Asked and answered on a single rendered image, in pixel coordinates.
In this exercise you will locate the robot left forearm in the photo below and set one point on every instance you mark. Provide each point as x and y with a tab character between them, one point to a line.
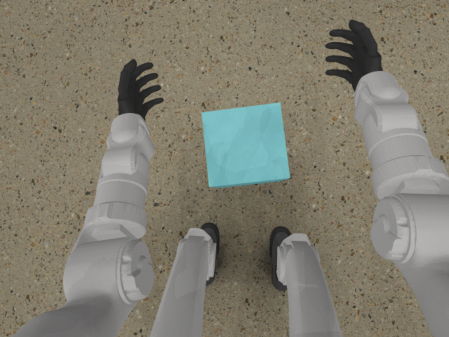
119	206

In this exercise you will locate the robot right hand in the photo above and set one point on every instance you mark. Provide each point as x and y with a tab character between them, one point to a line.
365	57

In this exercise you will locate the robot left upper arm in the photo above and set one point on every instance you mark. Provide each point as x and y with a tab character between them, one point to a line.
103	282

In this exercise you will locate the left robot foot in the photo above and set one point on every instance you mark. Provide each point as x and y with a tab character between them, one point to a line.
212	230

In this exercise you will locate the robot left hand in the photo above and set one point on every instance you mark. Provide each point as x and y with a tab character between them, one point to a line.
130	97

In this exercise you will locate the robot right forearm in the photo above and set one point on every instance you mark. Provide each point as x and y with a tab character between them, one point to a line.
395	141

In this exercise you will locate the carton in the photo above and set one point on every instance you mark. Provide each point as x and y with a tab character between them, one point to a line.
245	146

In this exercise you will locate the left robot shin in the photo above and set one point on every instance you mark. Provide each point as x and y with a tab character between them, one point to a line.
195	232

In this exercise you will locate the robot right upper arm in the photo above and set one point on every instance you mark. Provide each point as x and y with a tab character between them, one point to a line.
412	230

